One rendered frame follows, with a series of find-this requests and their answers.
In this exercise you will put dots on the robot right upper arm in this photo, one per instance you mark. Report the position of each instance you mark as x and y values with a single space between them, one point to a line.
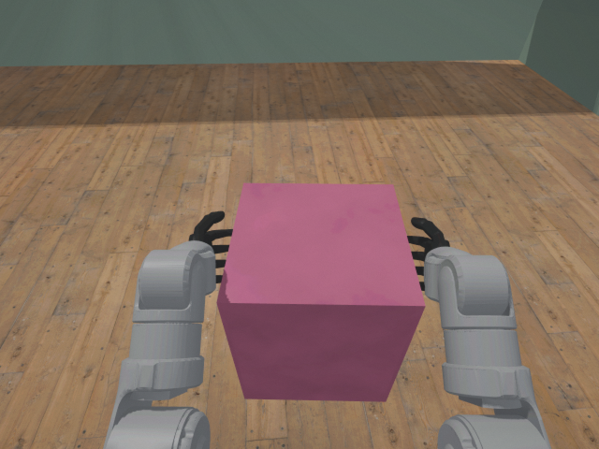
489 431

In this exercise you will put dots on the right robot hand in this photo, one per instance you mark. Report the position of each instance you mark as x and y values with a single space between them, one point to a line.
437 240

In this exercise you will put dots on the robot right forearm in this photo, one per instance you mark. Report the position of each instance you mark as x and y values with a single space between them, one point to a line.
483 364

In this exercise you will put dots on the left robot hand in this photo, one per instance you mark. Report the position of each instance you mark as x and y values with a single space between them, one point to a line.
201 234

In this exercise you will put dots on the robot left upper arm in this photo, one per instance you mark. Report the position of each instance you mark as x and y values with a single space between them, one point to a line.
152 427

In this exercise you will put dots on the robot left forearm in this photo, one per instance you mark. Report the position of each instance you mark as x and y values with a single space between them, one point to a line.
164 357

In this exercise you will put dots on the carton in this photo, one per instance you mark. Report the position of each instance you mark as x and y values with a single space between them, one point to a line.
319 297

